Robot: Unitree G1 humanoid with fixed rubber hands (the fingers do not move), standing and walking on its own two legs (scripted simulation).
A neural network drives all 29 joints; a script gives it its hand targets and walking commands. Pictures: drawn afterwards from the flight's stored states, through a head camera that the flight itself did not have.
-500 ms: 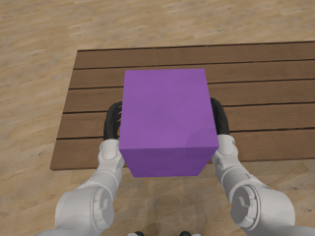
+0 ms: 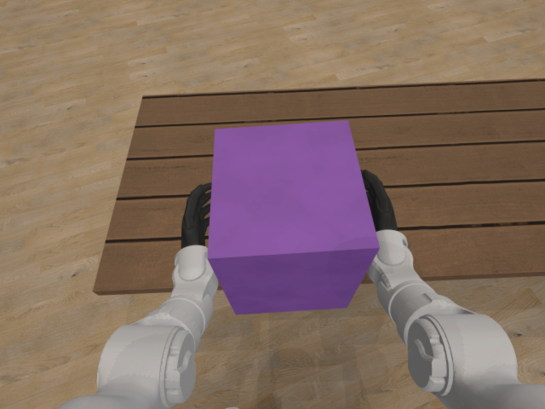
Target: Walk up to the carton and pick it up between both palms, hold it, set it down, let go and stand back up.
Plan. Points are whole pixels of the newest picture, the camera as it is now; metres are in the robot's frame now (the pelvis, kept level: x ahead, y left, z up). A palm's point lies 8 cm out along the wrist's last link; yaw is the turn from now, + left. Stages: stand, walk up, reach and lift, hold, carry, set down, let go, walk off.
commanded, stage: reach and lift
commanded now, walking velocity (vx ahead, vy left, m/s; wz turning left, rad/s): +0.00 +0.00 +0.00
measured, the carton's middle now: (286, 226) +0.40 -0.01 -0.02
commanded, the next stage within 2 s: none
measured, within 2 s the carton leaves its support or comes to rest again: leaves its support in 0.08 s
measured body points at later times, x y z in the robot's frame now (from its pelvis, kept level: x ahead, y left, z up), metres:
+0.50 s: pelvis +0.00 +0.00 +0.02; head +0.01 +0.00 +0.47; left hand +0.41 +0.14 +0.09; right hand +0.41 -0.15 +0.11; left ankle +0.01 +0.13 -0.71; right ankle +0.00 -0.12 -0.71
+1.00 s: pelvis +0.00 +0.01 +0.03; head -0.03 +0.03 +0.48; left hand +0.39 +0.16 +0.14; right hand +0.39 -0.14 +0.15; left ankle +0.01 +0.13 -0.71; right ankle +0.00 -0.12 -0.71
